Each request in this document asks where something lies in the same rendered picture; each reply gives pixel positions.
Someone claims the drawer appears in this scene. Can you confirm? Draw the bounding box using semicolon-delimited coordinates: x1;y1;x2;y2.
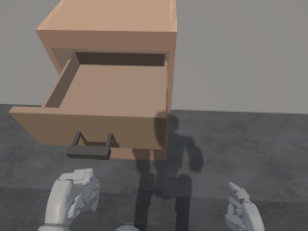
9;51;167;150

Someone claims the handle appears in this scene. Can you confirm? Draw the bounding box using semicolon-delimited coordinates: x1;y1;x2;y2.
65;131;113;160

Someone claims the robot right hand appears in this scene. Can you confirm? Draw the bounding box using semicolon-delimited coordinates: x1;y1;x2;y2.
225;182;265;231

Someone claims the robot left hand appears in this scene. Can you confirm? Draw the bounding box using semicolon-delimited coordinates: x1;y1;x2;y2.
44;168;101;228

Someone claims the cabinet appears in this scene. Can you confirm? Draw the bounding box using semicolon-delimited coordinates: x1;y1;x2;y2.
36;0;177;161

